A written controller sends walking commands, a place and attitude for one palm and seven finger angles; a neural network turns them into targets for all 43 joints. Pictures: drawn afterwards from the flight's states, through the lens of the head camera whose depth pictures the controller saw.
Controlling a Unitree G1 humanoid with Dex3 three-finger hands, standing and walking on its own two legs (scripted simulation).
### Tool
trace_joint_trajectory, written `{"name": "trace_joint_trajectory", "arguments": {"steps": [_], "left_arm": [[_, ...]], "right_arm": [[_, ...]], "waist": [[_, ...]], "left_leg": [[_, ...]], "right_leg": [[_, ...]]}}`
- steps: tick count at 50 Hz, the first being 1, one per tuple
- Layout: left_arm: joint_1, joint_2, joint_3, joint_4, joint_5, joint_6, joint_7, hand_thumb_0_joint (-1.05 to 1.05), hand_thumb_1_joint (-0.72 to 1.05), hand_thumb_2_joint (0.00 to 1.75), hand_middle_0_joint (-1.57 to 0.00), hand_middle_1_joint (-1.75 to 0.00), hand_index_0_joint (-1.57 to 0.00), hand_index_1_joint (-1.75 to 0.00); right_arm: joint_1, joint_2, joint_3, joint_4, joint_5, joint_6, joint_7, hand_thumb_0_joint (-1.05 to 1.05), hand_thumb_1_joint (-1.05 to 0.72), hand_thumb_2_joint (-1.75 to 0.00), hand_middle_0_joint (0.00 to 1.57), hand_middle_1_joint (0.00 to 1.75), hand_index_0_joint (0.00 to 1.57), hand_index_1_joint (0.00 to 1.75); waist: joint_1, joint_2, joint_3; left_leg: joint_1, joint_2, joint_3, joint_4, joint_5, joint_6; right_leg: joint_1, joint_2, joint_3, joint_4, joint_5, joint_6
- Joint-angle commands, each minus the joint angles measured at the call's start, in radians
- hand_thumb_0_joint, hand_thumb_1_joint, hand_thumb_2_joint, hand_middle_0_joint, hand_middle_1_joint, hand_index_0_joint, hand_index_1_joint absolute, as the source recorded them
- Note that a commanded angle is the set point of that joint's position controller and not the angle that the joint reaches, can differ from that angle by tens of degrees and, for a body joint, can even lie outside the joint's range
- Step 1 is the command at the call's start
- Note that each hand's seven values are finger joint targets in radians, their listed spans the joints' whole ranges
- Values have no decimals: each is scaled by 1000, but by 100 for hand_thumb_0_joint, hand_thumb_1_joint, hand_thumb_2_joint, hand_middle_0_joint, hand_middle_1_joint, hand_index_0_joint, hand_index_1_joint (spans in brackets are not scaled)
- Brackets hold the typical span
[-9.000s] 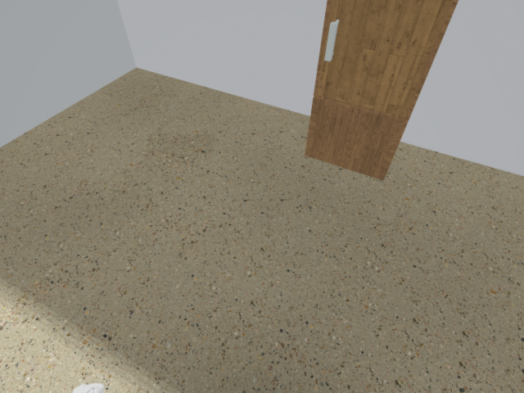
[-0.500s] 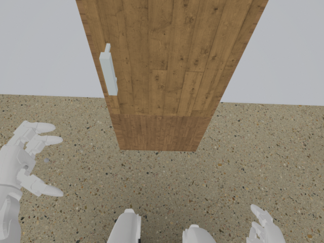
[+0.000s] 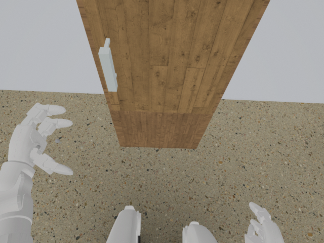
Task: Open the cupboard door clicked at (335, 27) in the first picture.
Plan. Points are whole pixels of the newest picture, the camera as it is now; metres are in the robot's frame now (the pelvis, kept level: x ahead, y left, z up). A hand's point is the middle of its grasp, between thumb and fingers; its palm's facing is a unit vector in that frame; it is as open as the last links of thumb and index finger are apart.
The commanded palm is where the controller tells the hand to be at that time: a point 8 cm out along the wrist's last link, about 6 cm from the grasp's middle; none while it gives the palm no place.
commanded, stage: move the hooked fingers beside the handle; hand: left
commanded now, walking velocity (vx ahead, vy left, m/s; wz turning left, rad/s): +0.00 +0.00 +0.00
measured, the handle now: (110, 66) +0.59 +0.19 +0.04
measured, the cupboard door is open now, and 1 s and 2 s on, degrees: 0 0 0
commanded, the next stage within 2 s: none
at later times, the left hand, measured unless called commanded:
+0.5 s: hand (69, 112) +0.41 +0.26 +0.04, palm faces +0.04 -1.00 -0.03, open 14.0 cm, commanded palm +0.39 +0.30 +0.05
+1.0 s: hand (79, 90) +0.48 +0.26 +0.04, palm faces +0.05 -1.00 -0.02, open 14.0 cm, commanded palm +0.47 +0.29 +0.04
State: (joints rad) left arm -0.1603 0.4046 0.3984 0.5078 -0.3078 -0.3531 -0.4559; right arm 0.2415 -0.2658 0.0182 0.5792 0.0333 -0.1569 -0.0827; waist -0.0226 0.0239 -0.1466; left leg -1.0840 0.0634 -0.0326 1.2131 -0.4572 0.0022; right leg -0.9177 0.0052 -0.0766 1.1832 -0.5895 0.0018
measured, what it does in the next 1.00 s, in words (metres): stands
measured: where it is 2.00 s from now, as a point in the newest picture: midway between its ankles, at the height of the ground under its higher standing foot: outside the picture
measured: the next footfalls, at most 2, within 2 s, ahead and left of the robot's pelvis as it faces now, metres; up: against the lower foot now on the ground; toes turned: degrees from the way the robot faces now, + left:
none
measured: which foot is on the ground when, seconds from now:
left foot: down 0.00-1.00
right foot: down 0.00-1.00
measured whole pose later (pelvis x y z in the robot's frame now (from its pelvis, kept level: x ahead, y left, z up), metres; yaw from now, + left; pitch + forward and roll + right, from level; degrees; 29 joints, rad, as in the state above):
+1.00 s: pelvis +0.00 +0.00 -0.02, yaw -3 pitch +25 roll -5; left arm -0.79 0.61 0.50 1.12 -0.13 -0.42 -0.38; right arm 0.32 -0.27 0.03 0.64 0.01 0.02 -0.05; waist -0.14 0.02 -0.14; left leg -1.26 0.09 -0.02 1.29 -0.47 0.01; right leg -1.10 0.03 -0.06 1.25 -0.59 0.01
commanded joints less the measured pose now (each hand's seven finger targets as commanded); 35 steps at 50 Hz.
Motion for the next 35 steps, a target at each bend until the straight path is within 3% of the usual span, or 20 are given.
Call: {"name": "trace_joint_trajectory", "arguments": {"steps": [1,5,7,8,10,13,16,17,20,22,23,28,32,35], "left_arm": [[-273,273,99,-152,-4,-47,23,0,-50,30,-30,-120,-30,-120],[-276,283,119,-122,4,-54,42,0,-50,30,-30,-120,-30,-120],[-272,262,98,-108,13,-60,46,0,-50,30,-30,-120,-30,-120],[-297,254,87,-104,15,-64,47,0,-50,30,-30,-120,-30,-120],[-326,267,97,-62,18,-71,50,0,-50,30,-30,-120,-30,-120],[-414,266,82,-9,36,-82,53,0,-50,30,-30,-120,-30,-120],[-492,298,99,13,44,-105,54,0,-50,30,-30,-120,-30,-120],[-498,316,114,29,46,-109,54,0,-50,30,-30,-120,-30,-120],[-580,347,120,71,59,-120,48,0,-50,30,-30,-120,-30,-120],[-586,358,131,107,67,-122,44,0,-50,30,-30,-120,-30,-120],[-603,338,108,110,73,-122,42,0,-50,30,-30,-120,-30,-120],[-677,326,88,173,84,-120,45,0,-50,30,-30,-120,-30,-120],[-705,385,135,252,99,-116,61,0,-50,30,-30,-120,-30,-120],[-839,369,97,259,117,-135,72,0,-50,30,-30,-120,-30,-120]], "right_arm": [[54,-163,-65,-110,-2,-26,-7,0,-90,-90,20,30,20,30],[69,-160,-71,-112,-4,-7,3,0,-90,-90,20,30,20,30],[80,-160,-74,-111,-3,5,8,0,-90,-90,20,30,20,30],[82,-160,-75,-106,-3,9,11,0,-90,-90,20,30,20,30],[93,-165,-75,-97,-4,18,11,0,-90,-90,20,30,20,30],[103,-168,-76,-82,-5,32,12,0,-90,-90,20,30,20,30],[120,-173,-77,-65,-8,42,9,0,-90,-90,20,30,20,30],[122,-173,-78,-63,-9,47,9,0,-90,-90,20,30,20,30],[133,-175,-75,-47,-11,59,7,0,-90,-90,20,30,20,30],[140,-175,-77,-41,-13,67,9,0,-90,-90,20,30,20,30],[142,-174,-78,-42,-12,71,12,0,-90,-90,20,30,20,30],[157,-178,-80,-34,-15,91,19,0,-90,-90,20,30,20,30],[172,-182,-77,-29,-17,113,22,0,-90,-90,20,30,20,30],[181,-179,-75,-18,-22,122,23,0,-90,-90,20,30,20,30]], "waist": [[-13,81,-335],[1,96,-360],[-10,79,-370],[-16,101,-360],[-26,55,-335],[-40,72,-320],[-43,80,-370],[-36,88,-375],[-46,107,-378],[-39,117,-403],[-48,130,-412],[-60,117,-420],[-58,89,-405],[-87,117,-399]], "left_leg": [[406,-29,-14,-174,198,26],[418,-28,-8,-173,244,23],[430,-26,-6,-175,269,24],[435,-26,-5,-175,266,22],[403,-26,-5,-167,245,26],[401,-24,-12,-173,206,23],[426,-23,-13,-157,245,24],[425,-23,-13,-158,241,22],[416,-21,-13,-142,245,25],[431,-19,-14,-139,268,22],[449,-19,-15,-136,280,22],[462,-14,-28,-130,286,21],[409,-15,-20,-117,280,25],[418,-11,-30,-105,253,27]], "right_leg": [[12,31,32,-191,230,-24],[33,32,29,-182,271,-28],[32,33,30,-184,297,-23],[17,31,28,-185,291,-23],[17,36,31,-188,283,-23],[-22,34,28,-187,238,-22],[-21,34,33,-179,267,-24],[-19,34,34,-176,259,-25],[-34,36,38,-167,263,-28],[-35,36,38,-162,280,-27],[-53,35,38,-160,285,-27],[-88,37,29,-154,277,-26],[-76,40,33,-148,286,-24],[-133,41,31,-138,251,-25]]}}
